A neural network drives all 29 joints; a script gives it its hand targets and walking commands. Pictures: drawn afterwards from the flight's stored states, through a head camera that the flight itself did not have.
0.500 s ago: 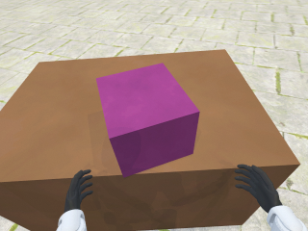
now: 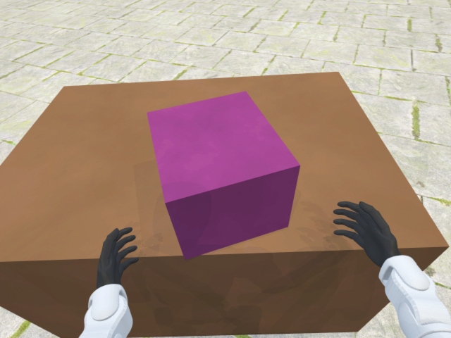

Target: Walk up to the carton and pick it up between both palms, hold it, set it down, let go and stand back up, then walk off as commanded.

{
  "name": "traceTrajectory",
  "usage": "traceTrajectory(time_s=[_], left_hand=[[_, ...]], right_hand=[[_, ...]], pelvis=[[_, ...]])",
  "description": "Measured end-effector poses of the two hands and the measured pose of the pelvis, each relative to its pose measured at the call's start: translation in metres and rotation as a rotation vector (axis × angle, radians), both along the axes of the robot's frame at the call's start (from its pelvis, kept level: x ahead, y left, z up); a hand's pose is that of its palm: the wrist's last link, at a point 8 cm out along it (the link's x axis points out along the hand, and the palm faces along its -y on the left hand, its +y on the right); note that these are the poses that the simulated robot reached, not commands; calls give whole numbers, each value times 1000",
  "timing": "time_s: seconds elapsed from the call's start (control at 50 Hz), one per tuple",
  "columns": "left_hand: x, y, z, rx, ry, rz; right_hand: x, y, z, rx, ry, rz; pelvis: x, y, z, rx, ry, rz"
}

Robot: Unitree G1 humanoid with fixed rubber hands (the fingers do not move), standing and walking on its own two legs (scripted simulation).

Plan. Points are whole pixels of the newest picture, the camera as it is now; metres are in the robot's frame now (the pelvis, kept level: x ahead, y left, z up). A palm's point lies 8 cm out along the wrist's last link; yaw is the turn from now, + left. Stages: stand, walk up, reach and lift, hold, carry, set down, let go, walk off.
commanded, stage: reach and lift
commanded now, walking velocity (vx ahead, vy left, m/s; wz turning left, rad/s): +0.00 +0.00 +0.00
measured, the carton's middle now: (217, 169) +0.49 +0.04 +0.02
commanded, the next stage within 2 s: none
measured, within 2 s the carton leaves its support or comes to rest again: neither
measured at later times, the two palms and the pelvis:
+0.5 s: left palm (119, 231) +0.29 +0.19 +0.08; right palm (366, 195) +0.34 -0.23 +0.09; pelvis -0.01 +0.00 +0.00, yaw +0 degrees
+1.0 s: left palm (117, 192) +0.35 +0.20 +0.11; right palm (346, 147) +0.42 -0.21 +0.13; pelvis +0.00 +0.01 +0.00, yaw +0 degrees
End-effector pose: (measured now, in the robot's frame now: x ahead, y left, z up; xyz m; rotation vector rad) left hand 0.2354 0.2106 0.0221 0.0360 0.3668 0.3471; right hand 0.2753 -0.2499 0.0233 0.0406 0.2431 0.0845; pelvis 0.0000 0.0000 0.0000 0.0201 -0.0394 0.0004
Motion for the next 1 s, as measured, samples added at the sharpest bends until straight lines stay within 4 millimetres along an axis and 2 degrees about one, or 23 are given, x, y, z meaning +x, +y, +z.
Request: traceTrajectory(time_s=[0.12,0.32,0.48,0.76,1.0], left_hand=[[18,-5,14,-9,-9,-28],[35,-11,26,-20,12,-65],[55,-16,52,-16,-32,-77],[86,-12,62,-45,33,-55],[116,-8,87,-47,13,-55]], right_hand=[[20,2,14,-3,-8,-4],[36,4,29,-4,6,-11],[62,17,59,-2,-41,25],[110,36,81,2,25,49],[142,40,107,-7,16,24]], pelvis=[[1,1,0,-1,3,0],[-2,2,2,-3,6,0],[-7,2,2,-4,-1,0],[-10,5,2,-7,5,0],[-5,8,3,-11,32,0]])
